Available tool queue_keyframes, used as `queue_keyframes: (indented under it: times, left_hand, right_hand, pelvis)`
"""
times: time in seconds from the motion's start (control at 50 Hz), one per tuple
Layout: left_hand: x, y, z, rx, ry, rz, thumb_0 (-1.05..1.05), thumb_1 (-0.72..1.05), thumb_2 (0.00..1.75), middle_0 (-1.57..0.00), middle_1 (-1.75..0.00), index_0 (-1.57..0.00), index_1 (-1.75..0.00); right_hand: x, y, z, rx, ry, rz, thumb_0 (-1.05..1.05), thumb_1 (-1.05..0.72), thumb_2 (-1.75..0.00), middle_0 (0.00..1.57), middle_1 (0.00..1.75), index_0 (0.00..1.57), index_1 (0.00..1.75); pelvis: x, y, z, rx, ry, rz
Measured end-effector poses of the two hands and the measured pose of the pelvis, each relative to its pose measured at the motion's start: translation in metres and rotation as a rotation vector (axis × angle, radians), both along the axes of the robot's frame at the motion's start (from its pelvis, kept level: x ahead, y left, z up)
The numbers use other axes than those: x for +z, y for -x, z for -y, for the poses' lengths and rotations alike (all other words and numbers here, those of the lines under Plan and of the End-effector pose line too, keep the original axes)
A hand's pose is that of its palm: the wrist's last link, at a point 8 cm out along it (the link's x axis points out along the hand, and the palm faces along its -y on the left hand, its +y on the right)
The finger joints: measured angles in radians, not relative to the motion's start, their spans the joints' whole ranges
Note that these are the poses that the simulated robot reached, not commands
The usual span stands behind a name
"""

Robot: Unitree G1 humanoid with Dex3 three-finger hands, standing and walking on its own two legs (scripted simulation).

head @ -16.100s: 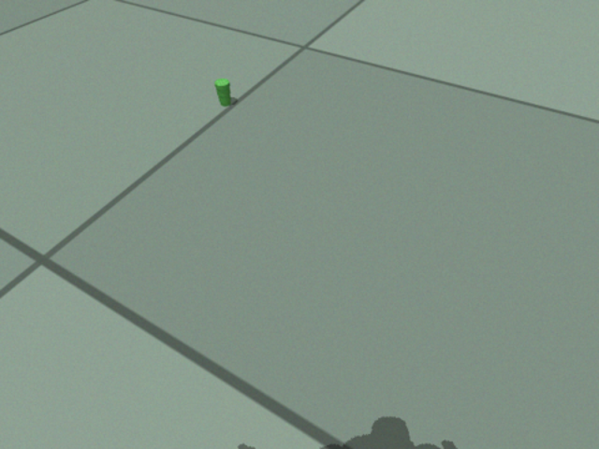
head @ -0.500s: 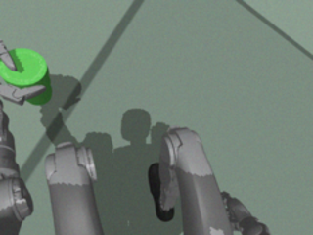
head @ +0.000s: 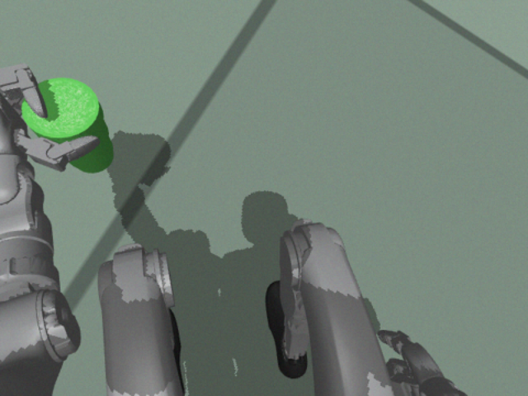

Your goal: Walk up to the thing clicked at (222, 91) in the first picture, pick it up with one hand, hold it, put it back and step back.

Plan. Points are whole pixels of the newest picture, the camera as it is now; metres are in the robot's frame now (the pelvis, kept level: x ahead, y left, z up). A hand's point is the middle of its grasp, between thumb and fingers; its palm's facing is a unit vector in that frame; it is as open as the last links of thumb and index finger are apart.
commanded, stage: settle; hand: left
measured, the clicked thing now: (79, 134) +0.49 +0.23 -0.11
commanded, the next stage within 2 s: lift in 0.20 s
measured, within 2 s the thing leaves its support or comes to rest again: neither
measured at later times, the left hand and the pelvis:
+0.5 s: hand (46, 110) +0.49 +0.24 -0.02, palm faces +0.14 -0.99 -0.08, open 7.7 cm; pelvis +0.00 +0.00 +0.02, yaw +1 degrees
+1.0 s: hand (1, 122) +0.42 +0.23 +0.08, palm faces +0.13 -0.99 -0.09, open 7.6 cm; pelvis +0.01 +0.00 +0.10, yaw +3 degrees
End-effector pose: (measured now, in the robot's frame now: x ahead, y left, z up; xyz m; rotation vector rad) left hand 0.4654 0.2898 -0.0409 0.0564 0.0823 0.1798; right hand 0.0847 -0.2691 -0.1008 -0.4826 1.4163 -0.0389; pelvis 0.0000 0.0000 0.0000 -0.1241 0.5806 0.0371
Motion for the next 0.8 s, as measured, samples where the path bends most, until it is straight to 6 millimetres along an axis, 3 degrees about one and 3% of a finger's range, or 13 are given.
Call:
queue_keyframes:
  times: [0.22, 0.52, 0.68, 0.8]
  left_hand:
    - [0.003, 0.017, 0.004, -0.009, -0.015, -0.022, -0.01, -0.61, 0.99, -0.6, -1.19, -1.35, -1.58]
    - [0.027, 0.009, 0.004, -0.04, -0.022, 0.001, -0.01, -0.61, 0.96, -0.62, -1.18, -1.34, -1.53]
    - [0.044, 0.029, 0.002, -0.06, -0.03, -0.033, -0.02, -0.58, 0.94, -0.62, -1.16, -1.33, -1.5]
    - [0.065, 0.048, 0.004, -0.06, -0.031, -0.054, -0.02, -0.57, 0.95, -0.6, -1.15, -1.32, -1.49]
  right_hand:
    - [0.005, -0.002, -0.001, 0.0, -0.006, 0.031, 0.0, -0.91, -0.9, 0.2, 0.3, 0.2, 0.3]
    - [0.01, -0.008, -0.007, -0.025, -0.028, 0.063, 0.0, -0.93, -0.9, 0.2, 0.3, 0.2, 0.3]
    - [0.022, -0.013, -0.008, -0.052, -0.047, 0.099, 0.0, -0.93, -0.9, 0.2, 0.3, 0.2, 0.3]
    - [0.041, -0.029, -0.011, -0.049, -0.059, 0.163, 0.0, -0.93, -0.9, 0.2, 0.3, 0.2, 0.3]
  pelvis:
    - [0.008, 0.003, 0.002, 0.007, -0.014, -0.001]
    - [0.017, -0.001, -0.002, 0.011, -0.019, -0.014]
    - [0.031, -0.001, -0.001, 0.018, -0.031, -0.018]
    - [0.052, -0.001, 0.0, 0.022, -0.037, -0.02]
